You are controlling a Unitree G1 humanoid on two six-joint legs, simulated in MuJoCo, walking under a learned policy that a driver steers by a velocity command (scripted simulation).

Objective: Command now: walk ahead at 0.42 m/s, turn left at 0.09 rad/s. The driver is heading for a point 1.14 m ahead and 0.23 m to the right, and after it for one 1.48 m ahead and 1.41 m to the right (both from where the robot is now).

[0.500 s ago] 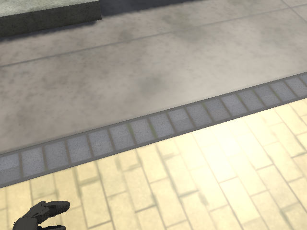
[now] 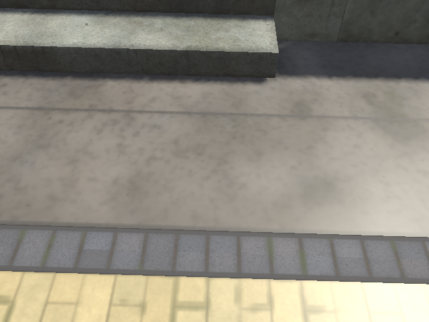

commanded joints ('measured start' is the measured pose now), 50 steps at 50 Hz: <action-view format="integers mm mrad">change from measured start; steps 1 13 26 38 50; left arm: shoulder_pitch -75 -144 98 -85 11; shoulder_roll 108 38 209 136 156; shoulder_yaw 15 3 71 23 17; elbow -64 -80 -93 -102 -17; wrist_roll -6 3 -4 9 13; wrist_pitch -8 -14 6 -27 -8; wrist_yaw -8 -17 -43 3 6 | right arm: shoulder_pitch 111 143 198 -6 36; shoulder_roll -84 -105 -204 -89 -175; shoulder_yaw -33 -40 -62 -14 -48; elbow -24 29 76 -57 -55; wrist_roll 3 -27 -2 -33 -1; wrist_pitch -24 -79 -37 -80 -94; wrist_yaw -3 -27 -57 -27 20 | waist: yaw -110 -89 114 -66 -101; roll -92 86 33 -43 -63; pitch -18 84 -152 45 -58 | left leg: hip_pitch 324 355 180 -186 133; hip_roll -43 192 171 67 -50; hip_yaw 35 -19 196 -36 25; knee -154 -488 327 241 -147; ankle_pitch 17 272 779 196 247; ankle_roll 40 122 3 -96 96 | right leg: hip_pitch -184 -551 390 -27 264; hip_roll -164 -42 6 -80 -130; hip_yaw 204 137 98 270 187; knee -95 525 130 -213 170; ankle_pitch -290 206 100 279 668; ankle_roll -139 27 -211 -271 -137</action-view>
